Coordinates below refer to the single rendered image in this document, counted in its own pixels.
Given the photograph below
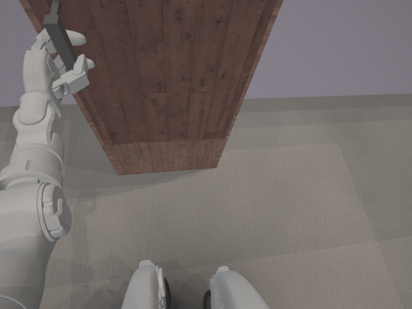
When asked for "handle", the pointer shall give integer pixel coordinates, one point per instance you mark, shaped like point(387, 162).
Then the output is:
point(59, 37)

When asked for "robot left upper arm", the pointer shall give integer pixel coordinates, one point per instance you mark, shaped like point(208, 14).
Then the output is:
point(32, 219)

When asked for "right robot shin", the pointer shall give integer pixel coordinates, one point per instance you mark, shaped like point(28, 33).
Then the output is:
point(220, 269)

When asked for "left robot forearm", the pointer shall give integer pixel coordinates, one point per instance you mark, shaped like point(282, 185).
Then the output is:
point(39, 149)

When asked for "cupboard door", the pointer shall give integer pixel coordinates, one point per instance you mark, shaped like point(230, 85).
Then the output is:
point(165, 70)

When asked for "robot right thigh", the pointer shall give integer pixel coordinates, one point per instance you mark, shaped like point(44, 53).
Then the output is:
point(230, 290)

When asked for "robot left hand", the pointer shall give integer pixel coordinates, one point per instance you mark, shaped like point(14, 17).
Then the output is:
point(42, 74)

